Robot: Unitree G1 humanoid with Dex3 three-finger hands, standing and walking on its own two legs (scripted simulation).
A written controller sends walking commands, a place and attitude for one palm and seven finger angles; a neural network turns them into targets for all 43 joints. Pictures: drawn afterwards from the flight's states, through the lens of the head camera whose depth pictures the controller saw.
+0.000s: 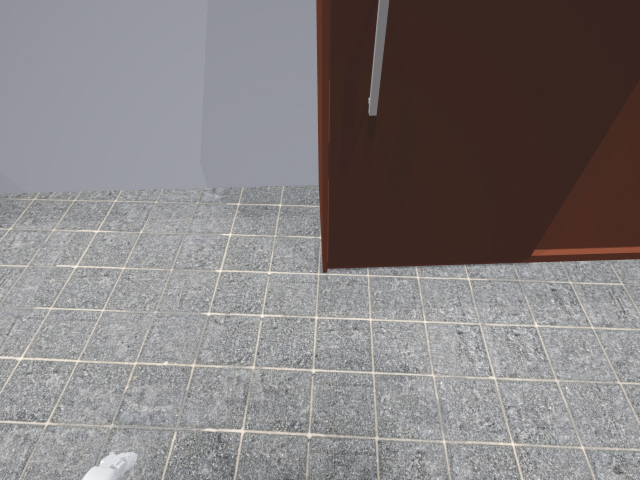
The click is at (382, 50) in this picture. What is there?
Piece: wardrobe's sliding door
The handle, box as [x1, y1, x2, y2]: [368, 0, 388, 115]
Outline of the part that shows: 388,0 379,0 378,2 370,97 368,99 369,115 376,115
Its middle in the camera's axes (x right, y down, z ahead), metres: +0.13 -0.43 +0.89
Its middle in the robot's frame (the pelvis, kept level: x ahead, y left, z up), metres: +0.98 -0.08 +0.11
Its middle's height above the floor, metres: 0.88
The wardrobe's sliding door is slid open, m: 0.00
